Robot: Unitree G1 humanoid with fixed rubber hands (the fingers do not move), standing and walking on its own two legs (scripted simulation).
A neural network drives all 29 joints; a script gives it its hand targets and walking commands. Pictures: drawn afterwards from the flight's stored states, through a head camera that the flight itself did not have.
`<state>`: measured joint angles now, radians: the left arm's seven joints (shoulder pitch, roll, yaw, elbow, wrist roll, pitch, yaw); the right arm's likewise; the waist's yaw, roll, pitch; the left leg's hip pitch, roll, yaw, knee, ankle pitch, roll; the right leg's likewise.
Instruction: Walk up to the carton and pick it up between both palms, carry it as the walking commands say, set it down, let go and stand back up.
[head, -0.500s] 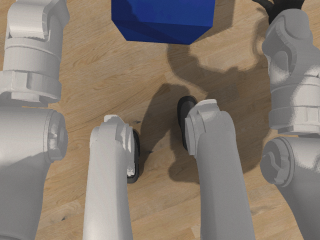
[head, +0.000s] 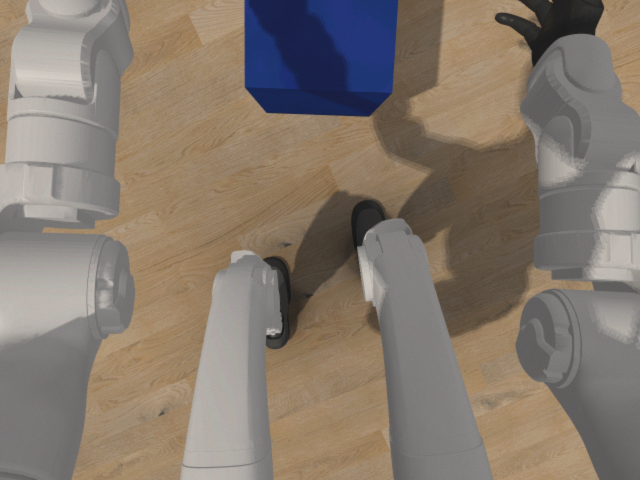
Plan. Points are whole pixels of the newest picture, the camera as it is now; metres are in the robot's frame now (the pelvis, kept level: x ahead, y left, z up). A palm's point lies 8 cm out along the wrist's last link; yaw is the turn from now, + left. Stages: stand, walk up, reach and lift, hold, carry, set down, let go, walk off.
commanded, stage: set down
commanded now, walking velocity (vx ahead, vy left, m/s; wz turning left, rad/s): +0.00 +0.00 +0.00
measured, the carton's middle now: (320, 42) +0.61 -0.06 -0.46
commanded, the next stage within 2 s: let go in 0.20 s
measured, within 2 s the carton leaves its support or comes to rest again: neither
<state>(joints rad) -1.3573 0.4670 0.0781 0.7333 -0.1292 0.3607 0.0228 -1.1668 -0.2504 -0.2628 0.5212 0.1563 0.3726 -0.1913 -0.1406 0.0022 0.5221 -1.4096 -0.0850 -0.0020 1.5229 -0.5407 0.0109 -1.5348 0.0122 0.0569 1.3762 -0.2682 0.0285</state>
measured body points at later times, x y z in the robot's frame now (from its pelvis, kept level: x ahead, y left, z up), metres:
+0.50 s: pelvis +0.04 -0.01 +0.10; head +0.35 -0.04 +0.41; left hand +0.54 +0.14 -0.03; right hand +0.46 -0.27 -0.04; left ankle +0.08 +0.11 -0.55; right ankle +0.18 -0.13 -0.55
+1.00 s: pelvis +0.12 -0.01 +0.17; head +0.22 -0.01 +0.61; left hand +0.37 +0.20 +0.08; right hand +0.31 -0.25 +0.09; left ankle +0.08 +0.11 -0.55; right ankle +0.18 -0.13 -0.55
